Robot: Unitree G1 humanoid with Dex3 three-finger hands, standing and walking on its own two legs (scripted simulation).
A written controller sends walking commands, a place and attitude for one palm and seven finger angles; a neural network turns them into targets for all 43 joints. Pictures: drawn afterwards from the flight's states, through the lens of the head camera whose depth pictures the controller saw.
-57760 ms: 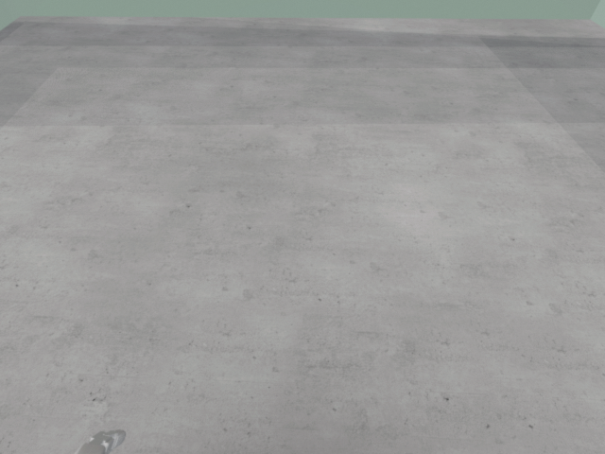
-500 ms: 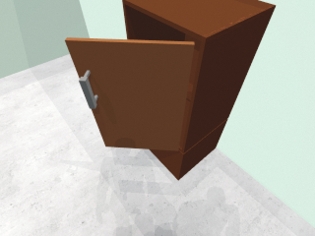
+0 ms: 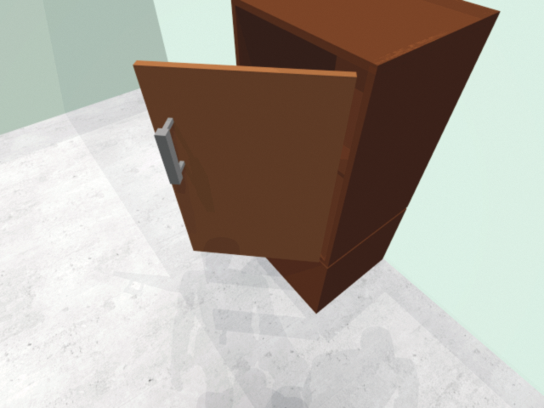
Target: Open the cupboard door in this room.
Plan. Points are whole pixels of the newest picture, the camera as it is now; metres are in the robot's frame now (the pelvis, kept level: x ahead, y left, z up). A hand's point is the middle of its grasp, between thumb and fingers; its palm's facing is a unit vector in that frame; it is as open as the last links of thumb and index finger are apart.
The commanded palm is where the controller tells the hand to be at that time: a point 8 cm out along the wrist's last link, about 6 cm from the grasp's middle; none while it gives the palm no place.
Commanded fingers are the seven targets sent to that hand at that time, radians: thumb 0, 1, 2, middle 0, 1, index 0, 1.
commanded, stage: shuffle to correct the standing spot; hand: left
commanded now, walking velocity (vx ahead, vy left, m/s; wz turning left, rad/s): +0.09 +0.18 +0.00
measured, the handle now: (172, 151) +0.57 +0.26 +0.03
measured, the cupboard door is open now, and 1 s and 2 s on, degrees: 46 46 46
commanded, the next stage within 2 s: come to a stop and stand still in 0.04 s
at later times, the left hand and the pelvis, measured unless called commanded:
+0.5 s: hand out of the picture +0.10 +0.21 -0.17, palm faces +0.03 -0.97 -0.23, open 7.3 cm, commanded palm none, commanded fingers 0.00 0.90 0.90 -0.20 -0.30 -0.20 -0.30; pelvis +0.04 +0.02 +0.00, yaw +0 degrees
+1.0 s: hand out of the picture +0.03 +0.16 -0.17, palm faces +0.06 -0.97 -0.21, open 7.3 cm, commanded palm none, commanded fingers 0.00 0.90 0.90 -0.20 -0.30 -0.20 -0.30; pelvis +0.02 -0.02 +0.00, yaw +1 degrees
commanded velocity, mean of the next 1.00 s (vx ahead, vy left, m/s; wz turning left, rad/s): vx -0.02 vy -0.01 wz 0.00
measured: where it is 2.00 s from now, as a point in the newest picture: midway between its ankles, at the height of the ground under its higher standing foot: outside the picture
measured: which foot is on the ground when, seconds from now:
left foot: down 0.00-1.00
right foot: down 0.00-0.14, up 0.16-0.42, down 0.44-1.00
